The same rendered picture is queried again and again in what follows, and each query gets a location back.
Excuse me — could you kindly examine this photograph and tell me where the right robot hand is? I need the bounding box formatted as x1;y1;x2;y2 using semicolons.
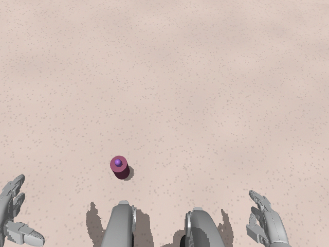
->
246;190;289;247

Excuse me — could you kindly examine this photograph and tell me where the bottle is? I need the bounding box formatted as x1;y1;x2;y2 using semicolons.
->
110;156;130;180

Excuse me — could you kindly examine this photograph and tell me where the left robot hand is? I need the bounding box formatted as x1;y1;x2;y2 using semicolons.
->
0;174;45;246

